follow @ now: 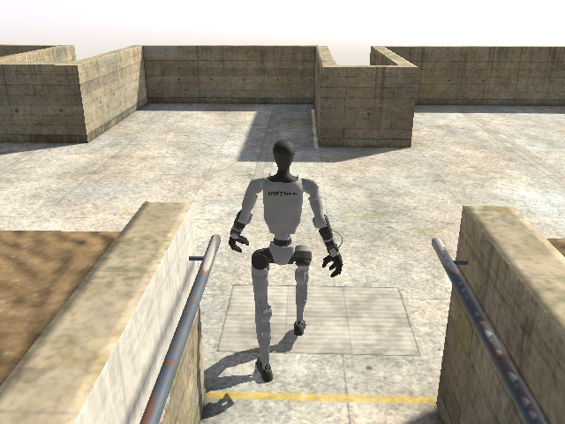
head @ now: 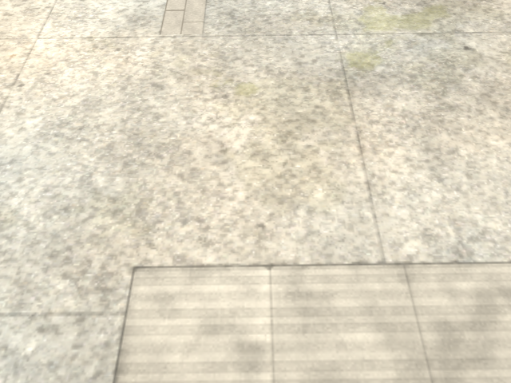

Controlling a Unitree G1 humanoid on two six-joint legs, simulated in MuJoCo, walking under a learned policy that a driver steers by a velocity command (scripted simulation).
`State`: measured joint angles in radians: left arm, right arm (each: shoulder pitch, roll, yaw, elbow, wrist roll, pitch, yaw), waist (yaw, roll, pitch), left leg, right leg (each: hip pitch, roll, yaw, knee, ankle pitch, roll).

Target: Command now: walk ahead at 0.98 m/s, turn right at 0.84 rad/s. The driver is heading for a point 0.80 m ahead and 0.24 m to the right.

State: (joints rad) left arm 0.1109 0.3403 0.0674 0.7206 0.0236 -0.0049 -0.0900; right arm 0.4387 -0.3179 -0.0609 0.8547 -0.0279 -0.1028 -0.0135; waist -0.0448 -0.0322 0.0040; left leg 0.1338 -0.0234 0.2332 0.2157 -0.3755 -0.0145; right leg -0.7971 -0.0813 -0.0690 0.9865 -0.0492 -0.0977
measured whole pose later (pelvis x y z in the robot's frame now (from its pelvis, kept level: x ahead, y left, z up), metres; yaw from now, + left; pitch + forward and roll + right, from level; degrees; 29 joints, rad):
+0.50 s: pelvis +0.48 -0.05 +0.00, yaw -28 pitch +2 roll +0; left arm 0.45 0.35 0.08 0.85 0.00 -0.06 -0.02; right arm -0.01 -0.29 0.03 0.58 -0.03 -0.06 0.02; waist 0.12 -0.01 0.04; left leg -0.65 0.08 -0.08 0.57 0.01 -0.04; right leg 0.12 0.15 0.29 0.32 -0.42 -0.15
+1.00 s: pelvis +0.83 -0.23 -0.01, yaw -46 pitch +1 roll +1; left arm -0.02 0.28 0.01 0.63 0.03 -0.06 -0.05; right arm 0.36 -0.31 -0.03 0.81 0.01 -0.08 -0.02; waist -0.08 -0.02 0.09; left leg -0.15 0.00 0.04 1.04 -0.59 -0.04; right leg -0.52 0.09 0.01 0.58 -0.06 -0.11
